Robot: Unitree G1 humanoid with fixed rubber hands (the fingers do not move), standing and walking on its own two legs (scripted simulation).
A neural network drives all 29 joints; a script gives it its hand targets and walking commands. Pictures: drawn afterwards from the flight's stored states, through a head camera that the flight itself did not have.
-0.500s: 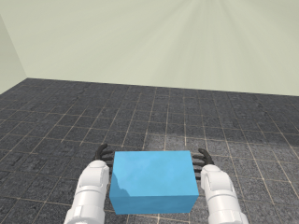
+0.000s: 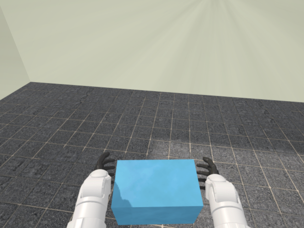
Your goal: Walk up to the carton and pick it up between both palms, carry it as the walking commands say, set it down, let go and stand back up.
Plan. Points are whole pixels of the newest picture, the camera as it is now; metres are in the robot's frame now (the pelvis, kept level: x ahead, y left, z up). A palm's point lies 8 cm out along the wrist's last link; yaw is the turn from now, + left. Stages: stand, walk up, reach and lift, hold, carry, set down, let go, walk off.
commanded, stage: hold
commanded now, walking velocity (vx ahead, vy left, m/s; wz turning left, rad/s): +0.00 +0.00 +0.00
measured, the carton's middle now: (155, 192) +0.30 +0.00 -0.05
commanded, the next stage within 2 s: carry in 0.84 s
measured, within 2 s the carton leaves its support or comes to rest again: neither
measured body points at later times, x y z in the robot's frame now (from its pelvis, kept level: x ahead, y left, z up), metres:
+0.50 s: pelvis +0.00 +0.00 +0.00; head -0.08 +0.00 +0.44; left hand +0.29 +0.16 +0.03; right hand +0.28 -0.16 +0.03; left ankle +0.02 +0.13 -0.74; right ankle +0.03 -0.13 -0.74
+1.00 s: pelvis -0.03 +0.00 -0.02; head -0.07 +0.01 +0.42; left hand +0.29 +0.17 +0.04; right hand +0.29 -0.15 +0.04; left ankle +0.03 +0.13 -0.74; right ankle +0.03 -0.13 -0.74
